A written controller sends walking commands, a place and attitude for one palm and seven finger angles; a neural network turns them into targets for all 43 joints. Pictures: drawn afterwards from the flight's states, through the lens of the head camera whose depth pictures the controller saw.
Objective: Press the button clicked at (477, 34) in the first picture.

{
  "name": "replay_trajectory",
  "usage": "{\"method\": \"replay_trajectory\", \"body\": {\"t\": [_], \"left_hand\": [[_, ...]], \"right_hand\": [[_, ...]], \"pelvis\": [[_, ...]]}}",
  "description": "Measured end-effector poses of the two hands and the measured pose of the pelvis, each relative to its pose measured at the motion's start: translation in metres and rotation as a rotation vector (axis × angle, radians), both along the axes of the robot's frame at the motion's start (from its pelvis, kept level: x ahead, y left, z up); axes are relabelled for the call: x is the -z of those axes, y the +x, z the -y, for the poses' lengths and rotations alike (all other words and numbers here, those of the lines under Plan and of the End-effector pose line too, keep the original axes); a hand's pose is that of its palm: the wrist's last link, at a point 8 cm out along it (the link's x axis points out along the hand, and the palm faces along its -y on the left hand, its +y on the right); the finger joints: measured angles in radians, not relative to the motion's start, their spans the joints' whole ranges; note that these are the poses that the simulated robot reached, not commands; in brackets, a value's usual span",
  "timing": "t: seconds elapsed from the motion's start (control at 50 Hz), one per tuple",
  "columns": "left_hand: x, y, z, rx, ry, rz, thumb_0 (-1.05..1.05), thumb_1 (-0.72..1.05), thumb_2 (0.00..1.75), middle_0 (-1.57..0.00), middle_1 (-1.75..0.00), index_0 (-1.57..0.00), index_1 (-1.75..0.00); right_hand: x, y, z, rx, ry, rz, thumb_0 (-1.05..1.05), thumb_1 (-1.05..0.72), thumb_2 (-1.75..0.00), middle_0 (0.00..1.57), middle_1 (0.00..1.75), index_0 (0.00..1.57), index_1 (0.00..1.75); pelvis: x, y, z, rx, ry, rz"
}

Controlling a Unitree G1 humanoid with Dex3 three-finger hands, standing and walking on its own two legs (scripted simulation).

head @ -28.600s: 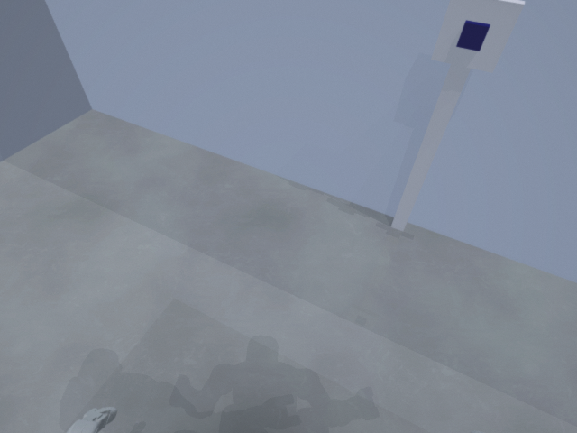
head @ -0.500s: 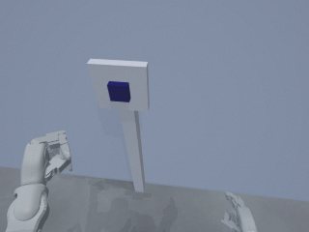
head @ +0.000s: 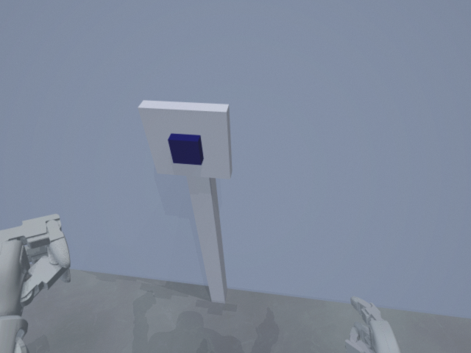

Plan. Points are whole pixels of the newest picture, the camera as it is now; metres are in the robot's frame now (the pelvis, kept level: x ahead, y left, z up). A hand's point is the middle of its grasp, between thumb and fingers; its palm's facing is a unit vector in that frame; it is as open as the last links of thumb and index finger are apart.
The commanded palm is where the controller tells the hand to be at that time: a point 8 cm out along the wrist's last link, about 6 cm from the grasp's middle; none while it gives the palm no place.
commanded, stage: draw the hand back to the body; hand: left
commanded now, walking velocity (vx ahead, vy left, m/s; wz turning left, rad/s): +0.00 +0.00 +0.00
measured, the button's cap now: (186, 148) +0.48 +0.18 +0.10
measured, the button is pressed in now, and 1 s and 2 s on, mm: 0 0 0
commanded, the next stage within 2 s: step back with the hand held close in 0.14 s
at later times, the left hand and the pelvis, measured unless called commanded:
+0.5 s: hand (87, 259) +0.18 +0.23 +0.15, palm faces +0.31 -0.83 -0.47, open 3.1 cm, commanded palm +0.12 +0.27 +0.17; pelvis -0.01 -0.01 +0.00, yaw -1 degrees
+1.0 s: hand (0, 334) +0.09 +0.27 +0.15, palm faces +0.38 -0.79 -0.47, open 3.1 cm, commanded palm +0.02 +0.31 +0.17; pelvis -0.09 +0.02 -0.02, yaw +2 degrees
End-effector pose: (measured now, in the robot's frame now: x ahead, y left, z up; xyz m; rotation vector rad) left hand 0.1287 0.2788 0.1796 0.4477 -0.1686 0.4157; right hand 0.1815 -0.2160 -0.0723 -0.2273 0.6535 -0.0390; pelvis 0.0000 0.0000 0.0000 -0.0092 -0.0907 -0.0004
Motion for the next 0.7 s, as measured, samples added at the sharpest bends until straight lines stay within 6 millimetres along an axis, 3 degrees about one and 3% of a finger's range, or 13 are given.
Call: {"method": "replay_trajectory", "body": {"t": [0.16, 0.38, 0.5, 0.58, 0.7], "left_hand": [[0.009, 0.004, 0.008, -0.001, -0.031, -0.017, 0.01, 0.89, 0.90, -1.30, -1.50, -1.30, -1.50], [-0.006, 0.012, 0.011, 0.034, 0.058, 0.005, 0.01, 0.89, 0.90, -1.30, -1.50, -1.30, -1.50], [0.012, 0.019, 0.012, 0.091, 0.052, -0.105, 0.01, 0.89, 0.90, -1.30, -1.50, -1.30, -1.50], [0.016, 0.016, 0.011, 0.137, 0.063, -0.134, 0.01, 0.89, 0.90, -1.30, -1.50, -1.30, -1.50], [0.002, 0.000, -0.002, 0.162, 0.115, -0.056, 0.01, 0.89, 0.90, -1.30, -1.50, -1.30, -1.50]], "right_hand": [[-0.001, -0.002, 0.005, 0.006, -0.001, -0.002, 0.01, -0.91, -0.90, 0.20, 0.30, 0.20, 0.30], [0.004, -0.009, 0.020, 0.036, -0.006, -0.045, 0.01, -0.91, -0.90, 0.20, 0.30, 0.20, 0.30], [0.006, -0.022, 0.030, 0.107, -0.019, -0.098, 0.01, -0.91, -0.90, 0.20, 0.30, 0.20, 0.30], [0.005, -0.034, 0.031, 0.143, -0.037, -0.121, 0.01, -0.91, -0.90, 0.20, 0.30, 0.20, 0.30], [-0.001, -0.051, 0.021, 0.151, -0.053, -0.108, 0.01, -0.91, -0.90, 0.20, 0.30, 0.20, 0.30]], "pelvis": [[-0.001, -0.003, 0.009, 0.001, 0.001, 0.001], [0.000, -0.004, 0.014, 0.001, -0.013, -0.040], [0.000, -0.011, 0.006, 0.020, -0.010, -0.084], [0.002, -0.018, 0.001, 0.027, -0.009, -0.094], [0.005, -0.034, -0.007, 0.028, -0.014, -0.093]]}}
